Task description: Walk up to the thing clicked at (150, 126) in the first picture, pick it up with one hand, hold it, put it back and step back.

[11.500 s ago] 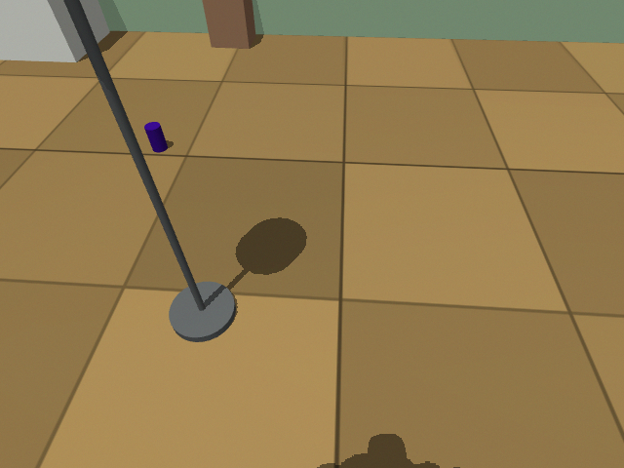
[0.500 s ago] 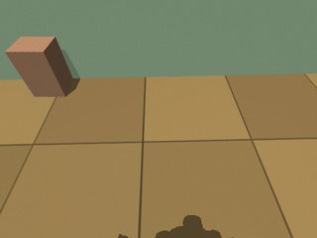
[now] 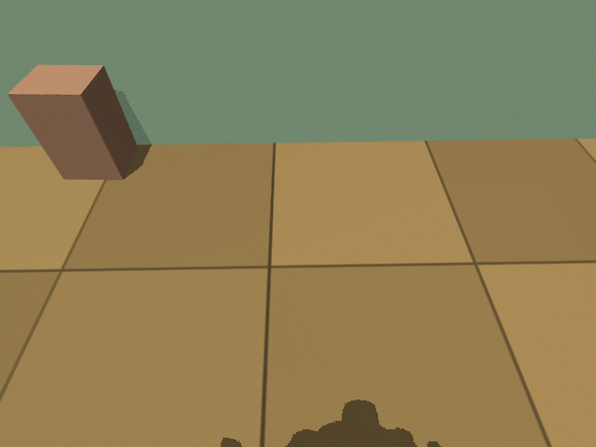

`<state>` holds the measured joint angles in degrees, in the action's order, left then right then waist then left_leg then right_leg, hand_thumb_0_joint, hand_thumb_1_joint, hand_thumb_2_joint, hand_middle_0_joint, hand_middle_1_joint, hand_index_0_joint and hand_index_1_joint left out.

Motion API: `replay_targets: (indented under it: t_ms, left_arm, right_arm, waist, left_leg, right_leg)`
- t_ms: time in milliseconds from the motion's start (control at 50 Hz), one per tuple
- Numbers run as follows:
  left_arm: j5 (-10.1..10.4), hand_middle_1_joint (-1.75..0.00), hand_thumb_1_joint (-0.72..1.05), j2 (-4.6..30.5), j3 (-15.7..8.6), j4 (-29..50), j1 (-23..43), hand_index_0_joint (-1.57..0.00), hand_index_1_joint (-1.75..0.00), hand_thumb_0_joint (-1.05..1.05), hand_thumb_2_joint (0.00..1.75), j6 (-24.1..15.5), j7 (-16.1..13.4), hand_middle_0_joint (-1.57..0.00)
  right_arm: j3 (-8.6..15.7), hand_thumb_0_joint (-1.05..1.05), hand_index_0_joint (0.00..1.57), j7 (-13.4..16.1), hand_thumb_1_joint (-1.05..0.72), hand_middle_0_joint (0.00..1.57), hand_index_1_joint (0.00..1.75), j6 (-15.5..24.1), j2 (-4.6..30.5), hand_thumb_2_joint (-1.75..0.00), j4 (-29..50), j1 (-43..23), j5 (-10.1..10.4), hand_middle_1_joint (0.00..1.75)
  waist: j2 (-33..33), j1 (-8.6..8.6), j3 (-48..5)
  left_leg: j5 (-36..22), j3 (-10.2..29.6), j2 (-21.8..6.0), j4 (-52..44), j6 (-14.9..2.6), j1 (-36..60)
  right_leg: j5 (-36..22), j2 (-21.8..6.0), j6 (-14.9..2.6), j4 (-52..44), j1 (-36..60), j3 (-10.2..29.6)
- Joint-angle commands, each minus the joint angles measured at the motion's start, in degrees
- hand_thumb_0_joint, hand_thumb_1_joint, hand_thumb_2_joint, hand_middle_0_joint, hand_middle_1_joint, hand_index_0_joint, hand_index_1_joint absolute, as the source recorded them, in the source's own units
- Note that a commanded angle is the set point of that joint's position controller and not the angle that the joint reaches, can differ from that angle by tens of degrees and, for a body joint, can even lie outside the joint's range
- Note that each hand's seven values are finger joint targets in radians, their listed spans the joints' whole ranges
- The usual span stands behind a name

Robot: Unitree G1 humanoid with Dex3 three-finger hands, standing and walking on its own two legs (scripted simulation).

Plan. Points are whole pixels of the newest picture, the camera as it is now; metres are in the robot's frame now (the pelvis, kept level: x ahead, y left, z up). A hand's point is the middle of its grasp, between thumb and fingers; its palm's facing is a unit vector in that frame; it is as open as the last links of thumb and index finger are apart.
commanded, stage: stand
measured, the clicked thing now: out of the picture +0.11 +1.15 -0.71
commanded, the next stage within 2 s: walk up in 1.06 s
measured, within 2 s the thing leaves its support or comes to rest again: neither
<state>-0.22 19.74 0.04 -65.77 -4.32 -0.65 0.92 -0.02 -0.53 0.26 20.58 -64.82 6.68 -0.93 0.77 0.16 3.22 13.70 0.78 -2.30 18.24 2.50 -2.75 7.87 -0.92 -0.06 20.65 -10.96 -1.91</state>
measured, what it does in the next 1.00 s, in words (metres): stands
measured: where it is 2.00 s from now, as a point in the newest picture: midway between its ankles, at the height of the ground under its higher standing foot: (295, 430)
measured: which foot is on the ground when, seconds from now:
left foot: down 0.00-1.00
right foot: down 0.00-1.00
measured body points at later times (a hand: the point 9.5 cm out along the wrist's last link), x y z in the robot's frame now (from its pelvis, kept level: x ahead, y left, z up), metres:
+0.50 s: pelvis +0.00 +0.00 +0.00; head +0.01 -0.01 +0.45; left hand +0.07 +0.30 -0.13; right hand +0.07 -0.30 -0.14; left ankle -0.04 +0.15 -0.75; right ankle +0.04 -0.12 -0.75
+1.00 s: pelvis +0.00 +0.00 +0.00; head +0.01 -0.01 +0.45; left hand +0.07 +0.30 -0.13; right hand +0.06 -0.30 -0.14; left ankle -0.04 +0.15 -0.75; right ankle +0.04 -0.12 -0.75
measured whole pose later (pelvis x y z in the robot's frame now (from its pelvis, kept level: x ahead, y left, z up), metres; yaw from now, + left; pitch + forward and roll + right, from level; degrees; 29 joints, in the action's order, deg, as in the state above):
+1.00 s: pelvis +0.00 +0.00 +0.00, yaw +0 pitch -2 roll +0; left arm -0.4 19.9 -0.2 -65.6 -5.6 -0.6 1.0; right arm 0.0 -0.6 0.0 20.6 -64.0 8.4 -1.1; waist 1.0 0.3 3.3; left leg 13.7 0.8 -2.5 18.2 2.6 -2.6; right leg 8.0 -0.7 -0.3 20.8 -10.9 -1.9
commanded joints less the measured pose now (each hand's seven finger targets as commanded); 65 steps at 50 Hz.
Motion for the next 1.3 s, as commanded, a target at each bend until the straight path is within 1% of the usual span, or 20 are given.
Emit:
replay_targets:
  t_ms: [0, 120, 260, 420, 560, 660, 700, 820, 940, 1020, 1040, 1060, 1080, 1100, 1120, 1160, 1200, 1240, 1260, 1280]
  left_arm:
    - [-0.07, -0.30, 0.90, 12.67, -2.58, 3.06, 2.23, -0.20, -0.30, 0.00, 0.90, -1.06, -1.08, -0.20]
    - [-0.19, -0.30, 0.90, 12.42, -2.64, 3.07, 2.17, -0.20, -0.30, 0.00, 0.90, -0.96, -1.04, -0.20]
    - [-0.13, -0.30, 0.90, 12.52, -2.81, 3.48, 2.55, -0.20, -0.30, 0.00, 0.90, -1.13, -1.08, -0.20]
    - [-0.13, -0.30, 0.90, 12.89, -2.86, 3.38, 1.68, -0.20, -0.30, 0.00, 0.90, -0.99, -1.07, -0.20]
    - [-0.16, -0.30, 0.90, 12.67, -2.82, 3.47, 1.81, -0.20, -0.30, 0.00, 0.90, -1.09, -1.09, -0.20]
    - [-0.14, -0.30, 0.90, 12.71, -2.82, 3.24, 1.60, -0.20, -0.30, 0.00, 0.90, -1.10, -1.07, -0.20]
    - [-0.32, -0.30, 0.90, 12.84, -2.88, 3.15, 1.15, -0.20, -0.30, 0.00, 0.90, -0.99, -1.06, -0.20]
    - [-0.28, -0.30, 0.90, 13.23, -2.91, 3.36, 1.44, -0.20, -0.30, 0.00, 0.90, -1.03, -0.98, -0.20]
    - [-0.10, -0.30, 0.90, 12.70, -2.82, 3.74, 1.62, -0.20, -0.30, 0.00, 0.90, -1.17, -1.01, -0.20]
    - [-0.10, -0.30, 0.90, 12.89, -2.72, 3.54, 1.19, -0.20, -0.30, 0.00, 0.90, -1.26, -1.11, -0.20]
    - [-1.46, -0.30, 0.90, 18.14, -6.67, 7.08, -3.12, -0.20, -0.30, 0.00, 0.90, -1.80, 0.71, -0.20]
    - [-2.04, -0.30, 0.90, 19.20, -7.43, 6.12, -5.19, -0.20, -0.30, 0.00, 0.90, -1.78, 1.26, -0.20]
    - [-2.37, -0.30, 0.90, 20.12, -8.09, 6.00, -6.54, -0.20, -0.30, 0.00, 0.90, -1.76, 1.59, -0.20]
    - [-2.40, -0.30, 0.90, 21.39, -8.84, 7.11, -6.78, -0.20, -0.30, 0.00, 0.90, -2.00, 1.62, -0.20]
    - [-2.39, -0.30, 0.90, 21.57, -9.05, 8.52, -6.42, -0.20, -0.30, 0.00, 0.90, -2.32, 1.50, -0.20]
    - [-2.34, -0.30, 0.90, 19.47, -8.78, 9.36, -6.92, -0.20, -0.30, 0.00, 0.90, -2.53, 1.66, -0.20]
    - [-2.42, -0.30, 0.90, 19.19, -8.72, 11.44, -3.62, -0.20, -0.30, 0.00, 0.90, -2.23, 2.05, -0.20]
    - [-2.42, -0.30, 0.90, 18.64, -8.43, 14.72, 4.39, -0.20, -0.30, 0.00, 0.90, -1.72, 2.56, -0.20]
    - [-2.29, -0.30, 0.90, 17.31, -7.99, 15.89, 7.41, -0.20, -0.30, 0.00, 0.90, -1.34, 2.65, -0.20]
    - [-2.42, -0.30, 0.90, 13.88, -7.09, 17.02, 8.74, -0.20, -0.30, 0.00, 0.90, -1.05, 2.62, -0.20]
  right_arm:
    - [2.16, 0.00, 0.20, 1.17, -0.90, 0.20, 0.30, 1.15, 11.64, -0.90, 2.96, -1.51, 0.34, 0.30]
    - [2.31, 0.00, 0.20, 1.00, -0.90, 0.20, 0.30, 1.05, 11.93, -0.90, 3.12, -1.82, 0.25, 0.30]
    - [2.28, 0.00, 0.20, 0.98, -0.90, 0.20, 0.30, 1.16, 11.76, -0.90, 3.67, -1.40, 0.23, 0.30]
    - [2.31, 0.00, 0.20, 0.97, -0.90, 0.20, 0.30, 1.09, 11.70, -0.90, 3.59, -1.29, 0.26, 0.30]
    - [2.23, 0.00, 0.20, 0.99, -0.90, 0.20, 0.30, 0.99, 11.63, -0.90, 3.65, -0.69, 0.15, 0.30]
    - [2.13, 0.00, 0.20, 0.95, -0.90, 0.20, 0.30, 0.98, 11.56, -0.90, 3.62, -0.19, 0.20, 0.30]
    - [2.30, 0.00, 0.20, 0.92, -0.90, 0.20, 0.30, 0.85, 11.83, -0.90, 3.81, -0.72, 0.20, 0.30]
    - [2.25, 0.00, 0.20, 0.79, -0.90, 0.20, 0.30, 0.93, 11.50, -0.90, 3.71, 0.18, 0.08, 0.30]
    - [2.23, 0.00, 0.20, 0.95, -0.90, 0.20, 0.30, 1.13, 11.69, -0.90, 3.84, 0.26, 0.13, 0.30]
    - [2.35, 0.00, 0.20, 0.97, -0.90, 0.20, 0.30, 0.96, 11.77, -0.90, 3.79, -0.07, 0.30, 0.30]
    - [5.59, 0.00, 0.20, -0.15, -0.90, 0.20, 0.30, 2.25, 16.43, -0.90, 7.35, 2.48, -0.97, 0.30]
    - [6.00, 0.00, 0.20, -0.77, -0.90, 0.20, 0.30, 2.31, 16.61, -0.90, 7.43, 1.17, -1.51, 0.30]
    - [5.84, 0.00, 0.20, -1.17, -0.90, 0.20, 0.30, 2.11, 15.40, -0.90, 8.32, -0.79, -1.77, 0.30]
    - [5.74, 0.00, 0.20, -1.62, -0.90, 0.20, 0.30, 1.94, 14.60, -0.90, 9.85, -2.36, -1.90, 0.30]
    - [5.89, 0.00, 0.20, -1.83, -0.90, 0.20, 0.30, 2.25, 14.04, -0.90, 10.92, -3.40, -1.98, 0.30]
    - [6.44, 0.00, 0.20, -2.33, -0.90, 0.20, 0.30, 3.21, 13.53, -0.90, 11.00, -2.87, -1.75, 0.30]
    - [7.29, 0.00, 0.20, -3.04, -0.90, 0.20, 0.30, 3.58, 13.76, -0.90, 10.43, 2.01, -1.50, 0.30]
    - [8.49, 0.00, 0.20, -3.31, -0.90, 0.20, 0.30, 3.33, 13.82, -0.90, 8.30, 13.06, -1.15, 0.30]
    - [9.54, 0.00, 0.20, -3.01, -0.90, 0.20, 0.30, 3.22, 14.18, -0.90, 6.20, 20.07, -1.21, 0.30]
    - [10.92, 0.00, 0.20, -2.33, -0.90, 0.20, 0.30, 3.08, 16.15, -0.90, 4.38, 26.72, -1.63, 0.30]
  waist:
    - [-1.23, -0.15, -5.83]
    - [-0.85, 0.21, -3.81]
    - [-0.73, -0.13, -5.15]
    - [-0.95, 0.19, -4.94]
    - [-1.11, -0.10, -4.77]
    - [-0.83, 0.08, -3.84]
    - [-1.17, 0.32, -3.57]
    - [-1.46, 0.08, -3.34]
    - [-0.78, 0.05, -5.30]
    - [-1.49, 0.12, -4.98]
    - [-3.92, 0.92, -11.13]
    - [-4.64, 2.33, -7.25]
    - [-8.24, 3.52, -3.47]
    - [-12.05, 4.69, -0.73]
    - [-10.88, 5.22, 2.52]
    - [-8.35, 4.95, 2.48]
    - [-9.55, 1.89, -0.87]
    - [-10.33, -5.29, -3.29]
    - [-7.12, -9.46, -4.49]
    - [1.69, -13.56, -5.10]
  left_leg:
    - [-10.85, 2.92, -5.71, -3.12, -2.35, -3.27]
    - [-5.87, 3.00, -5.38, -3.94, -2.53, -4.75]
    - [-8.29, 2.96, -5.68, -3.91, -2.61, -4.43]
    - [-6.20, 3.11, -5.51, -3.92, -2.71, -3.84]
    - [-6.35, 2.92, -5.49, -3.62, -2.86, -4.74]
    - [-5.25, 3.13, -5.45, -3.98, -2.88, -5.53]
    - [-2.93, 3.07, -5.19, -3.89, -2.97, -5.35]
    - [-3.08, 3.25, -5.30, -3.74, -2.99, -5.28]
    - [-7.57, 3.20, -5.65, -3.36, -2.73, -4.61]
    - [-7.58, 2.99, -5.36, -2.98, -2.79, -4.02]
    - [19.79, 1.15, -2.88, 4.34, -6.62, -6.50]
    - [26.98, 0.43, -1.84, 8.50, -6.79, -15.03]
    - [24.63, -4.53, 1.31, 15.53, -5.17, -22.68]
    - [19.58, -4.23, 0.96, 25.18, -4.31, -28.56]
    - [16.37, -1.06, -2.16, 25.46, -4.00, -31.59]
    - [15.11, 1.05, -4.03, 23.92, -4.40, -29.93]
    - [15.07, 0.03, -3.27, 21.16, -4.65, -20.08]
    - [7.85, -3.19, -1.50, 15.08, -5.44, -1.67]
    - [2.01, -5.49, 0.28, 12.50, -4.86, 10.89]
    - [3.88, -3.12, 0.37, 10.20, -4.39, 21.49]
  right_leg:
    - [-11.38, -6.78, -1.00, -1.78, 6.48, 5.66]
    - [-5.54, -6.34, -0.78, -3.23, 5.39, 5.96]
    - [-9.14, -6.77, -1.13, -2.34, 6.61, 6.22]
    - [-5.49, -6.63, -1.17, -2.94, 5.65, 6.27]
    - [-7.73, -6.83, -1.15, -2.63, 6.31, 6.31]
    - [-5.40, -6.50, -0.99, -2.81, 6.30, 6.19]
    - [-1.63, -6.40, -0.95, -3.49, 5.05, 6.38]
    - [-0.79, -6.56, -1.12, -3.64, 4.67, 6.85]
    - [-8.34, -6.87, -1.27, -2.00, 6.77, 6.39]
    - [-8.23, -6.73, -1.17, -2.64, 6.39, 6.26]
    - [24.61, -4.53, -3.59, -0.57, 9.47, 7.64]
    - [36.46, -7.43, -5.09, -2.62, 9.01, 12.96]
    - [43.37, -12.23, -7.34, -8.53, 9.92, 19.80]
    - [45.60, -18.12, -10.71, -13.58, 10.16, 26.99]
    - [38.77, -20.55, -13.62, -13.83, 9.27, 28.51]
    - [28.23, -17.83, -13.92, -12.04, 8.49, 24.67]
    - [28.30, -14.32, -11.33, -10.88, 2.25, 18.86]
    - [30.70, -9.80, -7.87, -7.01, -12.79, 11.89]
    - [33.07, -6.30, -5.66, 0.08, -23.38, 7.75]
    - [34.53, -0.60, -3.74, 13.35, -35.61, 3.77]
